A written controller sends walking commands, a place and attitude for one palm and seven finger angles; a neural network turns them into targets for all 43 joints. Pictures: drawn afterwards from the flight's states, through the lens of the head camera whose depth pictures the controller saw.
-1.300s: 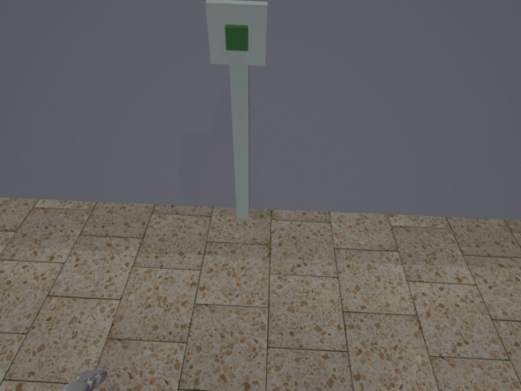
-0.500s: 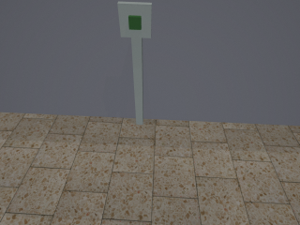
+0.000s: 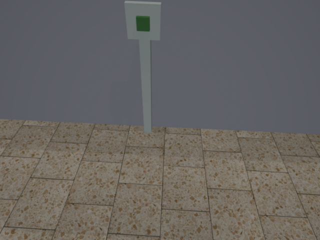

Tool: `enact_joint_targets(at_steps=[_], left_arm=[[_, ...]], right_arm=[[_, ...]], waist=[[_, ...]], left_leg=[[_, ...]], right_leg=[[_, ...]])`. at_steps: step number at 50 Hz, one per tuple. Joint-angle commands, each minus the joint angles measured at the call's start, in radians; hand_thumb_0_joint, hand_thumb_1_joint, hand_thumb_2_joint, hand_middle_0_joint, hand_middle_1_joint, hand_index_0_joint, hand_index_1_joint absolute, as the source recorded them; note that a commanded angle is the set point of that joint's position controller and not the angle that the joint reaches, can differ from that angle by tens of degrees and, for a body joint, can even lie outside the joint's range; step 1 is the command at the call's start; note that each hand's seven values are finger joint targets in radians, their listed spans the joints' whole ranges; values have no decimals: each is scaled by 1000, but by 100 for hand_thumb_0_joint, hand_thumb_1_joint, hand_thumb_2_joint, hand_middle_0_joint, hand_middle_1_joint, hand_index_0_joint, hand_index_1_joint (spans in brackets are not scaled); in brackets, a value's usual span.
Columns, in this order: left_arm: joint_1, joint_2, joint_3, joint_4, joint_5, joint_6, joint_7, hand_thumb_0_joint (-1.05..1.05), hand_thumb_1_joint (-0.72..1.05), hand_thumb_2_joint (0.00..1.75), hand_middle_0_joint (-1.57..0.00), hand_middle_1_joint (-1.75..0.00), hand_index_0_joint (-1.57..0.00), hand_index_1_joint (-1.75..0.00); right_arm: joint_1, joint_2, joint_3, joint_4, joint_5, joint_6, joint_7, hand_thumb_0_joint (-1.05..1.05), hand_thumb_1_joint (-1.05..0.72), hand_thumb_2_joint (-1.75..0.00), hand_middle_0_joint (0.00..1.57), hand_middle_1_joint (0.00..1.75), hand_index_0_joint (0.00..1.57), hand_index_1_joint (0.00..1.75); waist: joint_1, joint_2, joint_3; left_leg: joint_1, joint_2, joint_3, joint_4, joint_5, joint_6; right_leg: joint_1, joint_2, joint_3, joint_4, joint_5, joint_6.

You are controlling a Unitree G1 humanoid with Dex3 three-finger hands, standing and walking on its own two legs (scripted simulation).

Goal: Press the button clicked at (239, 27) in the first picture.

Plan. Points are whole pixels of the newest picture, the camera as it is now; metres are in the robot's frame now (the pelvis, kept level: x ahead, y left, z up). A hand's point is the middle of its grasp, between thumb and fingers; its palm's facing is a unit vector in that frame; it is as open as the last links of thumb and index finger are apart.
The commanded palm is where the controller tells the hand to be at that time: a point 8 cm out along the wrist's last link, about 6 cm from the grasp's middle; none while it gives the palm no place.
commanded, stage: look at it before walking up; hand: left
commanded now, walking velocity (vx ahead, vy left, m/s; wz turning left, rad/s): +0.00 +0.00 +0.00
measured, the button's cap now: (143, 23) +1.00 +0.15 +0.10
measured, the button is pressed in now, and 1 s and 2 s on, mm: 0 0 0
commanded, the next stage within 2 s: walk to a spot facing it in 0.14 s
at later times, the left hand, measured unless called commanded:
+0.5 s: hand out of the picture +0.06 +0.21 -0.17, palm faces -0.08 -0.96 -0.25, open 7.4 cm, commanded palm none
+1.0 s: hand (123, 237) +0.17 +0.12 -0.18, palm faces -0.18 -0.97 -0.16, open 7.4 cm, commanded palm none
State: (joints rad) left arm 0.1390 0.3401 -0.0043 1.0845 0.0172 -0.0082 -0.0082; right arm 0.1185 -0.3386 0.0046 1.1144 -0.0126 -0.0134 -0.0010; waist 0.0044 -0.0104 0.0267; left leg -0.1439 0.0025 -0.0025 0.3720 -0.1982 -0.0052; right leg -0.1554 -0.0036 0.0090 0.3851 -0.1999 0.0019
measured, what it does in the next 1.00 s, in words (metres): walks ahead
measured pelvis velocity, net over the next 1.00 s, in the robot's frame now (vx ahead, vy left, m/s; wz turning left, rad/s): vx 0.17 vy -0.05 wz -0.26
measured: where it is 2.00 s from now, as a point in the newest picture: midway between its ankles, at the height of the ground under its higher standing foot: outside the picture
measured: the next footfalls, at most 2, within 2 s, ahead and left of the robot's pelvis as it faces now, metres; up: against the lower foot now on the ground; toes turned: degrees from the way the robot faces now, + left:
left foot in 1.08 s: +0.36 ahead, +0.02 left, +0.00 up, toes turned -6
right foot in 1.86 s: +0.26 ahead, -0.14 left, +0.00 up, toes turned -4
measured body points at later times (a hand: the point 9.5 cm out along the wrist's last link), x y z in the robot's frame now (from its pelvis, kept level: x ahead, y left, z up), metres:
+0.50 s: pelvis +0.03 -0.01 -0.01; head +0.02 -0.01 +0.44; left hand +0.07 +0.26 -0.16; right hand +0.06 -0.27 -0.15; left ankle +0.00 +0.12 -0.75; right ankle +0.00 -0.11 -0.73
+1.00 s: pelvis +0.17 -0.05 -0.01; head +0.19 -0.05 +0.44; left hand +0.18 +0.17 -0.16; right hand +0.20 -0.30 -0.15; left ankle +0.29 +0.05 -0.70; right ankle +0.06 -0.13 -0.75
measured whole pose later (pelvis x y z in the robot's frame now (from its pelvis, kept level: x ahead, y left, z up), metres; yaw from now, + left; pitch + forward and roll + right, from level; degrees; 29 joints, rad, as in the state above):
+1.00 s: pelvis +0.17 -0.05 -0.01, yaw -15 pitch +0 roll -1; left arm 0.40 0.13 0.02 1.07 0.03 -0.06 0.02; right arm 0.15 -0.19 -0.04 1.01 -0.02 -0.01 0.01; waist 0.02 0.01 0.02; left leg -0.56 0.10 0.07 0.85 -0.20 -0.04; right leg -0.03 0.06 0.01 0.34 -0.31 -0.04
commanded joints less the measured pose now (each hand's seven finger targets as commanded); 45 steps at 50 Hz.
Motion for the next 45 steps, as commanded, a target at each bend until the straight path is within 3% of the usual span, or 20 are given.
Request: enact_joint_targets(at_steps=[1,12,15,17,19,21,22,23,25,27,28,29,30,31,32,33,35,37,41,45], left_arm=[[-47,212,39,-61,-6,-21,18,0,90,90,-20,-30,-20,-30],[-42,212,39,-56,-6,-22,20,0,90,90,-20,-30,-20,-30],[37,94,20,-31,-4,7,19,0,90,90,-20,-30,-20,-30],[44,97,28,-47,1,21,8,0,90,90,-20,-30,-20,-30],[52,97,39,-76,4,27,-4,0,90,90,-20,-30,-20,-30],[62,69,47,-106,5,25,-14,0,90,90,-20,-30,-20,-30],[42,49,50,-125,5,22,-18,0,90,90,-20,-30,-20,-30],[11,39,55,-153,5,19,-21,0,90,90,-20,-30,-20,-30],[-1,24,62,-175,4,9,-30,0,90,90,-20,-30,-20,-30],[65,-15,66,-165,3,1,-36,0,90,90,-20,-30,-20,-30],[136,-27,69,-143,4,-2,-38,0,90,90,-20,-30,-20,-30],[266,-18,77,-99,6,-6,-36,0,90,90,-20,-30,-20,-30],[388,81,97,-64,15,-20,-21,0,90,90,-20,-30,-20,-30],[459,160,112,-54,5,-30,-2,0,90,90,-20,-30,-20,-30],[452,141,112,-62,-6,-32,14,0,90,90,-20,-30,-20,-30],[381,107,104,-80,-6,-35,16,0,90,90,-20,-30,-20,-30],[283,47,91,-105,-1,-40,18,0,90,90,-20,-30,-20,-30],[264,8,78,-109,4,-51,18,0,90,90,-20,-30,-20,-30],[300,-7,77,-79,4,-66,20,0,90,90,-20,-30,-20,-30],[344,-44,64,-41,7,-69,33,0,90,90,-20,-30,-20,-30]], right_arm=[[-51,-207,-41,-62,4,-20,-10,0,-90,-90,20,30,20,30],[-58,-209,-40,-60,5,-22,-12,0,-90,-90,20,30,20,30],[23,-86,-16,-38,-5,-1,-10,0,-90,-90,20,30,20,30],[45,-98,-26,-46,-10,7,-9,0,-90,-90,20,30,20,30],[58,-125,-41,-65,-12,9,-10,0,-90,-90,20,30,20,30],[100,-163,-62,-80,-11,5,-14,0,-90,-90,20,30,20,30],[122,-175,-74,-86,-7,-3,-17,0,-90,-90,20,30,20,30],[140,-168,-80,-89,-7,-13,-18,0,-90,-90,20,30,20,30],[154,-146,-83,-94,-8,-25,-20,0,-90,-90,20,30,20,30],[115,-123,-83,-107,-14,-28,-20,0,-90,-90,20,30,20,30],[93,-116,-83,-112,-14,-28,-20,0,-90,-90,20,30,20,30],[64,-105,-82,-118,-11,-26,-18,0,-90,-90,20,30,20,30],[62,-41,-70,-144,1,-24,-8,0,-90,-90,20,30,20,30],[5,12,-54,-207,-1,-30,0,0,-90,-90,20,30,20,30],[-25,-20,-62,-216,-4,-34,-1,0,-90,-90,20,30,20,30],[-15,-15,-69,-200,0,-36,1,0,-90,-90,20,30,20,30],[1,1,-72,-173,-8,-32,7,0,-90,-90,20,30,20,30],[53,37,-70,-151,-13,-18,8,0,-90,-90,20,30,20,30],[76,73,-72,-148,-11,-9,13,0,-90,-90,20,30,20,30],[33,96,-62,-161,-7,-12,13,0,-90,-90,20,30,20,30]], waist=[[-2,18,-55],[-2,7,-68],[-2,5,-66],[-5,18,13],[-8,50,82],[-24,142,105],[-36,197,116],[-45,200,121],[-42,161,90],[-2,141,56],[31,134,34],[94,77,-11],[138,-216,-45],[151,-404,-12],[139,-249,-7],[104,-157,22],[54,-60,57],[13,-31,66],[-3,-51,26],[12,-84,6]], left_leg=[[6,113,-98,-59,105,32],[31,116,-97,-61,161,33],[38,112,-44,-17,-21,11],[-11,120,-50,-34,-210,20],[-38,154,-85,-68,-361,42],[1,247,-191,-141,-468,98],[22,325,-249,-187,-436,143],[68,367,-261,-200,-327,182],[120,389,-196,-150,-148,193],[66,347,-58,-61,10,143],[-3,307,17,27,15,106],[-102,250,90,205,-38,64],[-332,146,184,498,-203,6],[-557,41,159,759,-413,-28],[-578,81,38,814,-352,-12],[-569,119,18,822,-255,-6],[-517,143,9,820,-161,-18],[-476,138,23,775,-88,-35],[-496,123,45,706,-7,-52],[-521,112,66,599,0,-49]], right_leg=[[7,-119,100,-69,92,-32],[30,-123,91,-66,160,-31],[-12,-102,109,-52,-25,-23],[-96,-75,128,-42,-207,-32],[-187,-35,115,18,-290,-36],[-296,26,43,193,-277,-25],[-347,32,-21,336,-249,-13],[-414,-5,-15,424,-295,-7],[-440,-55,-5,446,-317,-5],[-291,-60,-48,332,-283,-7],[-157,-39,-85,245,-196,-9],[27,-4,-109,143,-67,-14],[212,-141,129,-19,-148,-65],[219,-369,584,-182,-114,-164],[214,-379,599,-189,-90,-221],[149,-349,522,-184,-145,-230],[17,-306,448,-193,-181,-219],[-43,-259,324,-192,-20,-192],[17,-206,212,-165,180,-176],[126,-197,151,-114,436,-165]])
